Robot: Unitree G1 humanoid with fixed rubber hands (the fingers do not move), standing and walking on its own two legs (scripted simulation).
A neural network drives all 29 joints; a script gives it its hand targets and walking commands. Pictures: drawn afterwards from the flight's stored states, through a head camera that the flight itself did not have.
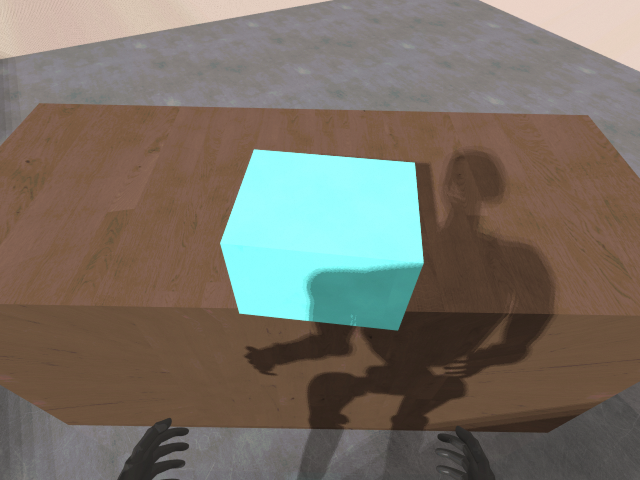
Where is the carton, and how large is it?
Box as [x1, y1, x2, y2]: [220, 149, 423, 330]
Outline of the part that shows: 254,149 220,242 239,313 397,330 423,263 414,163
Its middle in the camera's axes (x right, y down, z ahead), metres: +0.01 +0.00 +0.60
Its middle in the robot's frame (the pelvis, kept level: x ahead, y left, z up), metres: +0.46 +0.01 +0.02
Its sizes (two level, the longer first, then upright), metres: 0.253 0.196 0.175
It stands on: a pedestal, 0.71 m high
